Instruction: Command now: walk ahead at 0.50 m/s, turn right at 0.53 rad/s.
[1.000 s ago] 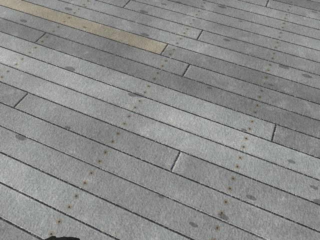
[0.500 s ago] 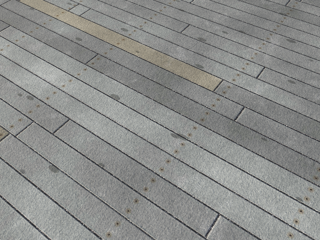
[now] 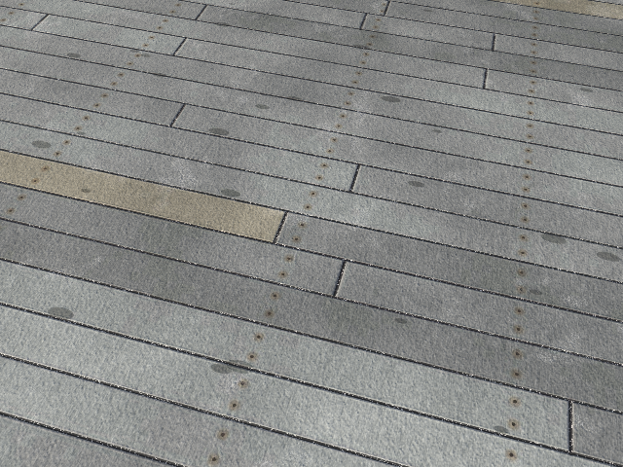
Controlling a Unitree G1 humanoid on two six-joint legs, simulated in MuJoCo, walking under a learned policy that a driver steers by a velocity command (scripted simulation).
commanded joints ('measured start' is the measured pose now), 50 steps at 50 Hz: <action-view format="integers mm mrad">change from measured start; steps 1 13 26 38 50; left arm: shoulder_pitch -124 155 335 315 -38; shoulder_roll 22 153 177 139 47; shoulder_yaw -9 55 52 23 -30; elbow -100 -13 9 -9 -113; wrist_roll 4 -28 -27 -5 5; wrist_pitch -13 -25 -59 -66 -46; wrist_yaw -10 65 63 60 14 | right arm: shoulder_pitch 21 -138 -442 -133 -14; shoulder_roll -138 -132 -108 -167 -143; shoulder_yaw -28 -26 -7 -36 -23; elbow -33 -167 -289 -214 -80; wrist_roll -1 -3 -17 -5 12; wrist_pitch -6 3 61 32 -3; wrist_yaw -9 12 37 18 30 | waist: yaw -5 47 123 18 8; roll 101 76 -17 75 127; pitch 69 -34 3 -78 21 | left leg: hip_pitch -11 -697 -732 -39 -163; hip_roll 294 151 93 375 193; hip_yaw -58 -293 -266 -828 -341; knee -58 1009 497 23 -106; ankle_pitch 494 -53 248 -159 342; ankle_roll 86 -45 -98 184 145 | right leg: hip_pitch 7 607 619 60 56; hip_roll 18 -133 -19 136 18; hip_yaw -59 408 356 194 24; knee -103 -539 -546 444 -35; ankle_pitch -7 90 191 -360 -63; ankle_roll -31 -272 -191 -40 40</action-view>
